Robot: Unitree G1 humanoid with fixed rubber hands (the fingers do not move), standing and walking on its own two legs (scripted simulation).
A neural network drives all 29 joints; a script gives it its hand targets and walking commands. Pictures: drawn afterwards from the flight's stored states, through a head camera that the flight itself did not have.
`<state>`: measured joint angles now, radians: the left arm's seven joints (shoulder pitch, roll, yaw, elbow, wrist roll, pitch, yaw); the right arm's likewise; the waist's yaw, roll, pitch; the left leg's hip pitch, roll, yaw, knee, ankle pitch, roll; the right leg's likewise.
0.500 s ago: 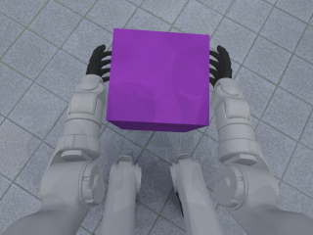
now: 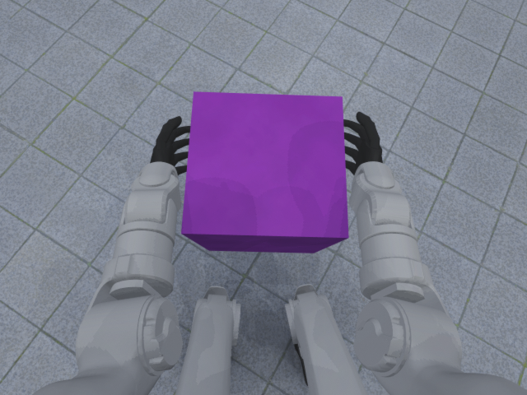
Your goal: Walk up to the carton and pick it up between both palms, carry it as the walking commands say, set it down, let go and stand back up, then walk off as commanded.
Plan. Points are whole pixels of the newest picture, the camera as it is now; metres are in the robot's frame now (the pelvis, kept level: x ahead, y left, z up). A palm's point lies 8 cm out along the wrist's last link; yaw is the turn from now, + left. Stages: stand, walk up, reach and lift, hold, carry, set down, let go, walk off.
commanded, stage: reach and lift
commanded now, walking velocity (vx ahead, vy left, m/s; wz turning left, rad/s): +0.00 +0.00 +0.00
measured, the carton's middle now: (264, 186) +0.45 -0.01 -0.13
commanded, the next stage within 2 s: none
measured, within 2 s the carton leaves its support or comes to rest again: neither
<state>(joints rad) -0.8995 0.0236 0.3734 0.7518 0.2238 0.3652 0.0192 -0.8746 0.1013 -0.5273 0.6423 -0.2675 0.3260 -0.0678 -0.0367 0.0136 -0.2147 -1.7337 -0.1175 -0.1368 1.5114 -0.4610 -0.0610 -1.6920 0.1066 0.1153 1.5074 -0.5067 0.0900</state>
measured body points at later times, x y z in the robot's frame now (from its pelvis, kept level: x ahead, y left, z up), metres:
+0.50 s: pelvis +0.03 -0.01 +0.06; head +0.20 -0.01 +0.48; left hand +0.46 +0.14 +0.01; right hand +0.45 -0.16 +0.01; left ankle +0.09 +0.13 -0.54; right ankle +0.08 -0.15 -0.54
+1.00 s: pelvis +0.02 -0.01 +0.12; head +0.16 +0.00 +0.55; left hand +0.43 +0.14 +0.07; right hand +0.41 -0.16 +0.08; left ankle +0.09 +0.13 -0.54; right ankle +0.08 -0.15 -0.54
